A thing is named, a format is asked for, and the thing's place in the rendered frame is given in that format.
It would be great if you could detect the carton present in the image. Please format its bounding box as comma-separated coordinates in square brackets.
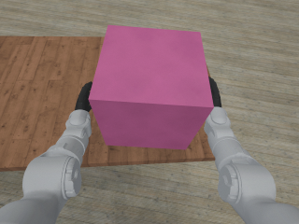
[88, 25, 214, 150]

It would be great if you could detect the table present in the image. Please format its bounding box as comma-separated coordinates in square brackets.
[0, 35, 216, 172]

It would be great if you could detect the right robot forearm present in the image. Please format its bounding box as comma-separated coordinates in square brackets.
[204, 106, 277, 198]

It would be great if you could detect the left robot hand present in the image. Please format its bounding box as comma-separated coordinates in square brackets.
[75, 81, 93, 112]

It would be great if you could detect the robot right upper arm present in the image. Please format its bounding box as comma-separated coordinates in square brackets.
[218, 162, 299, 224]

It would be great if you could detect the right robot hand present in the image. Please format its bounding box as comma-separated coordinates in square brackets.
[208, 77, 222, 107]

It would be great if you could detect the robot left upper arm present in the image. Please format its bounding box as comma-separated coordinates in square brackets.
[0, 156, 82, 224]

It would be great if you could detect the left robot forearm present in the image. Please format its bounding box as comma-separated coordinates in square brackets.
[22, 109, 92, 194]

